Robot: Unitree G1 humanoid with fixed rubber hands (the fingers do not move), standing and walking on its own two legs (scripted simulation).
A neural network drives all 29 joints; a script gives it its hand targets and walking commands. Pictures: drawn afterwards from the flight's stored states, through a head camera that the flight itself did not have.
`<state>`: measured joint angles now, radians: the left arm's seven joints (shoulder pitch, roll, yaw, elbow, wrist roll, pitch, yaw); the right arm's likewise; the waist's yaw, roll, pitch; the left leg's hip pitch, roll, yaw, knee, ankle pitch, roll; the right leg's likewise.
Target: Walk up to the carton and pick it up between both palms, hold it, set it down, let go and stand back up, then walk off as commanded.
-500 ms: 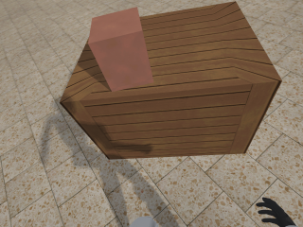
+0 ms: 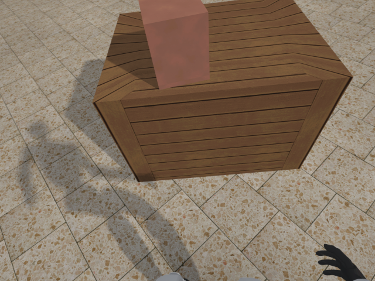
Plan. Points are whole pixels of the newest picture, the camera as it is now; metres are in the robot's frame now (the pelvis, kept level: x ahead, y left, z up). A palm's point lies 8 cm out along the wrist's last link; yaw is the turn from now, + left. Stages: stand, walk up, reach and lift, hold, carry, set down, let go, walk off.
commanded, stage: walk off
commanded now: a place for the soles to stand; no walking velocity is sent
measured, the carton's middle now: (175, 40) +0.90 +0.10 +0.02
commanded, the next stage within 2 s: stand in 1.22 s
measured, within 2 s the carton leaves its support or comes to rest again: neither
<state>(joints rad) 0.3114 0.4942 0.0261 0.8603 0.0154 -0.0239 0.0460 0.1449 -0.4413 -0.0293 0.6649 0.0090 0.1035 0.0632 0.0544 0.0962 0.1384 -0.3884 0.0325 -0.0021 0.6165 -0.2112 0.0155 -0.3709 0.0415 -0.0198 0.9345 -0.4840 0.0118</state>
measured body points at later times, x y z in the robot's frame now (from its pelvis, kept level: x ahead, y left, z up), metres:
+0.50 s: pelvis +0.00 +0.03 +0.01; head +0.01 +0.00 +0.45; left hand +0.08 +0.35 -0.08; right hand +0.10 -0.30 -0.11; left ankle +0.03 +0.15 -0.72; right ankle -0.02 -0.08 -0.71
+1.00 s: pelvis -0.01 -0.01 +0.01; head +0.00 -0.02 +0.46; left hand +0.06 +0.33 -0.08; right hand +0.12 -0.32 -0.11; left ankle +0.01 +0.12 -0.72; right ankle +0.00 -0.11 -0.72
